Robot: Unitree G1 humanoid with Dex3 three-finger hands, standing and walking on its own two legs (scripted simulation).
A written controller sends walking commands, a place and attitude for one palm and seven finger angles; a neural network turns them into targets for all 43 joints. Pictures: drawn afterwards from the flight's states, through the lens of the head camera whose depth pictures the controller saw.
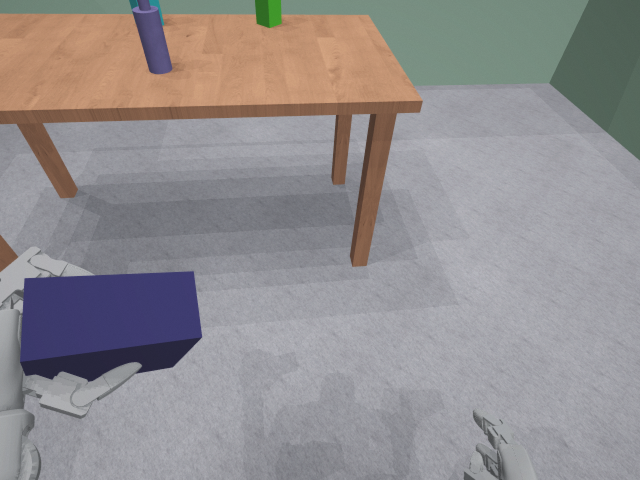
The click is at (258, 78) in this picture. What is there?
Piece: table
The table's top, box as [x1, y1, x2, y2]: [0, 14, 422, 123]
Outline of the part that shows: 0,14 0,123 419,112 421,106 421,98 368,15 281,15 282,23 268,28 257,24 255,20 255,15 248,14 162,14 164,21 163,30 172,64 172,70 164,74 153,74 148,70 132,14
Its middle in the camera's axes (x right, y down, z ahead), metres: -0.50 -0.57 +1.21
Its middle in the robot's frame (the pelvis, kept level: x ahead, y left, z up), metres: +1.26 +0.57 -0.03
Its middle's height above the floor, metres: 0.74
